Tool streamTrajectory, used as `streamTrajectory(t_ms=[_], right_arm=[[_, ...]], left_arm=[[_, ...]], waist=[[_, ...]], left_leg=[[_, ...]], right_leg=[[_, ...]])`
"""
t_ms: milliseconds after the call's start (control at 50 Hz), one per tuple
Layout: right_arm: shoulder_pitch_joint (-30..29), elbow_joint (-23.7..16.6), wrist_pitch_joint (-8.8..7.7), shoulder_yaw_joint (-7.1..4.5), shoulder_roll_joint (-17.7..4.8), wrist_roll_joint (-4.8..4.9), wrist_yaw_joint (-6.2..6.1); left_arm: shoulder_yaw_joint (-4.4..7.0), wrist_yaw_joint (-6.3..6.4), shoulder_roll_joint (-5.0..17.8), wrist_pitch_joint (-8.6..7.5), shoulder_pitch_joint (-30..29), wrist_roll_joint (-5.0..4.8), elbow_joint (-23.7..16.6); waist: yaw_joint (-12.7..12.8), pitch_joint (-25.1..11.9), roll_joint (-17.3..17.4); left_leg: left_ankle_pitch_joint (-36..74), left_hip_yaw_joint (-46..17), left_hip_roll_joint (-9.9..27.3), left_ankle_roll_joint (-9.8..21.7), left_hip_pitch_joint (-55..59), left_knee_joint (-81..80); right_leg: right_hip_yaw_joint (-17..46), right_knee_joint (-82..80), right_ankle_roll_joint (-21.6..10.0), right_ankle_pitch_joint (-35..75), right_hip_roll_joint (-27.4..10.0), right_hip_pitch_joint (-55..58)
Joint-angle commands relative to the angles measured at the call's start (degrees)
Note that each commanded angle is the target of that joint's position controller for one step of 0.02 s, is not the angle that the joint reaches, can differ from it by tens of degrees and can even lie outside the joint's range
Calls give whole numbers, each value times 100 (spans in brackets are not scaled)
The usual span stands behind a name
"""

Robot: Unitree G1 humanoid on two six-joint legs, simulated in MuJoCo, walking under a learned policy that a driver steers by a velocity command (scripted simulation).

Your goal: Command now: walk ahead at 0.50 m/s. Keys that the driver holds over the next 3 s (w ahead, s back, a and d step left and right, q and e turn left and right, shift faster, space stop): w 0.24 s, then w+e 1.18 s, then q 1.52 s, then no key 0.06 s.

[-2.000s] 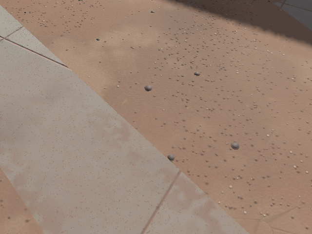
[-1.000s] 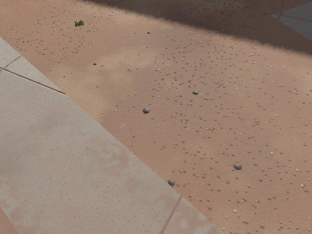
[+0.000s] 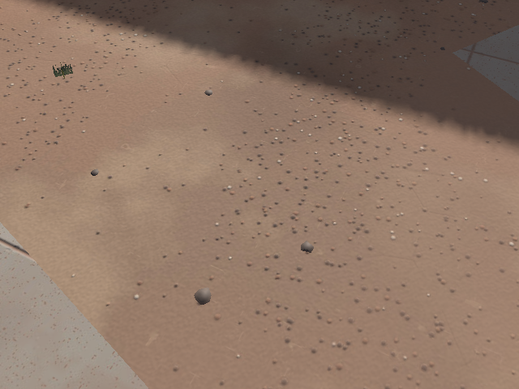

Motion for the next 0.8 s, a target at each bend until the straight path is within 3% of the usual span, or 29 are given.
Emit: streamTrajectory(t_ms=[20, 40, 60, 80, 100, 140, 200, 260, 380, 420, 440, 460, 480, 500, 520, 540, 560, 600, 620, 680, 800], right_arm=[[-236, -541, -94, -168, -640, -52, 37], [-350, -548, -69, -178, -531, -75, 53], [-271, -543, 13, -172, -426, -158, 81], [-116, -505, 88, -156, -296, -198, 121], [-151, -515, 134, -160, -273, -219, 139], [-473, -652, 211, -168, -279, -222, 180], [-1329, -968, 243, -170, -365, -191, 211], [-2070, -1224, 220, -112, -292, -141, 224], [-2887, -1599, 130, -99, -413, -99, 196], [-2673, -1616, 53, -135, -527, -78, 175], [-2262, -1515, 7, -178, -615, -77, 143], [-1464, -1271, -56, -248, -734, -102, 91], [-508, -1058, -133, -360, -1052, -226, 13], [97, -1105, -132, -530, -1728, -392, -36], [-176, -1164, -16, -516, -1556, -258, 4], [-740, -1253, 24, -402, -1119, -193, 17], [-1124, -1301, 0, -308, -749, -153, 33], [-1246, -1204, -65, -227, -464, -112, -5], [-1157, -1155, -115, -229, -496, -106, -17], [-855, -1038, -252, -262, -564, -54, -9], [-475, -914, -267, -262, -649, -91, -17]], left_arm=[[246, -11, 772, 40, 1262, -134, 245], [178, -9, 542, -5, 1107, -111, 272], [108, 14, 340, -37, 1102, -128, 358], [95, 30, 343, -79, 1237, -117, 442], [87, 33, 338, -137, 1462, -112, 535], [126, 46, 556, -184, 1646, -123, 618], [101, 46, 588, -182, 1989, -129, 686], [63, 49, 551, -172, 2301, -140, 747], [90, 134, 724, -101, 2756, -77, 859], [129, 162, 820, -77, 2569, -44, 810], [152, 160, 879, -74, 2427, -45, 772], [165, 137, 901, -68, 2298, -78, 739], [140, 111, 783, -81, 2209, -142, 618], [13, 94, 140, -65, 2716, -395, 381], [121, 130, 518, -14, 2736, -289, 394], [201, 129, 684, 49, 2364, -196, 364], [191, 78, 568, 58, 2043, -155, 306], [215, -18, 409, 179, 1905, -34, 258], [212, -62, 305, 263, 2035, -12, 249], [213, -135, 270, 392, 1599, -1, 41], [121, -280, 248, 396, 303, -17, -495]], waist=[[480, -589, -208], [302, -262, -157], [111, -129, -192], [35, -167, -377], [12, -131, -296], [-28, -77, -327], [135, 108, -351], [338, 177, -389], [557, 168, -472], [366, 80, -523], [170, -96, -550], [-184, -511, -389], [-540, -1169, -107], [-446, -2190, 1015], [-334, -2356, 1028], [-83, -1413, 452], [2, -760, 162], [256, -231, 353], [347, -286, 541], [393, -190, 357], [216, 68, 317]], left_leg=[[535, -470, 405, 124, -2944, 2088], [758, -449, 575, 115, -2712, 1731], [894, -429, 678, 66, -2400, 1457], [918, -382, 695, 5, -2170, 1294], [962, -322, 704, -38, -2182, 1237], [1237, -206, 780, -153, -2481, 941], [1860, -33, 877, -290, -3007, 150], [2346, 154, 781, -361, -2933, -907], [2200, 150, 515, -303, -2926, -1948], [1797, 113, 397, -192, -2425, -2250], [1587, 150, 247, -118, -1793, -2439], [1754, 233, 114, -8, -734, -2842], [1733, -328, 711, 202, 767, -2889], [1178, -2621, 2523, 767, 2657, -3069], [880, -3880, 2872, 979, 2424, -3735], [348, -3065, 2632, 810, 1579, -3849], [502, -2289, 2364, 660, 743, -4094], [1163, -1147, 1822, 273, -163, -4420], [1443, -908, 1861, 294, -288, -4456], [2077, -336, 1812, 359, -237, -4628], [2947, 693, 1594, 321, 35, -4621]], right_leg=[[3042, -1969, -1083, -671, -2115, 2558], [2506, -2152, -848, -299, -1833, 1980], [2032, -2291, -620, -17, -1555, 1541], [1848, -2333, -622, 266, -1522, 1346], [1676, -2321, -614, 843, -1432, 1348], [1426, -2479, -650, 888, -1347, 1344], [1156, -2604, -595, 1267, -1213, 1571], [998, -2578, -504, 1667, -1085, 1751], [1386, -2044, -609, 2429, -1343, 2759], [1461, -1685, -516, 2924, -1391, 2826], [1434, -1271, -425, 3461, -1327, 2731], [1282, -388, -314, 3677, -1102, 2516], [1093, 901, -198, 2689, -788, 1636], [560, 2998, 80, -207, 11, -275], [865, 3863, 17, -2118, 169, -984], [1027, 4101, -26, -1674, -225, -1230], [1011, 3894, -4, -1237, -444, -1194], [980, 3497, 46, -871, -689, -863], [915, 3491, 99, -789, -697, -738], [841, 3410, 194, -318, -790, -1148], [483, 1712, 289, 839, -740, -1424]])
